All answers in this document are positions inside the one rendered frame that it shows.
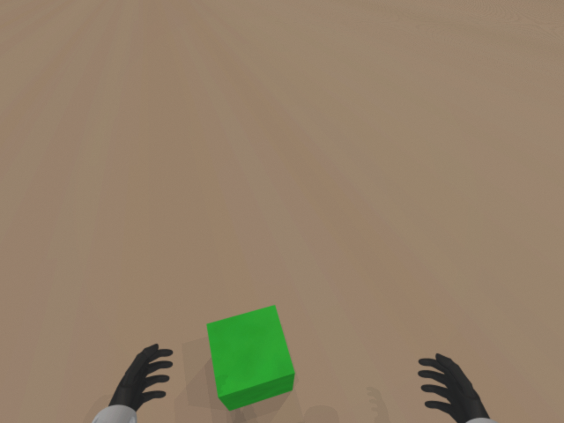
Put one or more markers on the left robot hand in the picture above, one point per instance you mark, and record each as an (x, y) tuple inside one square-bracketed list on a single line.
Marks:
[(129, 390)]

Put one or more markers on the right robot hand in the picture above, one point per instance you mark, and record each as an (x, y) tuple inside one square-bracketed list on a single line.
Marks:
[(465, 403)]

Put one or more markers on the carton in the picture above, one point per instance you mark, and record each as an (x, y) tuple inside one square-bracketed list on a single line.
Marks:
[(250, 358)]

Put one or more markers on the robot left forearm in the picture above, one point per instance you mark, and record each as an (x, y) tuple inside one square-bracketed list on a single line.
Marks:
[(116, 414)]

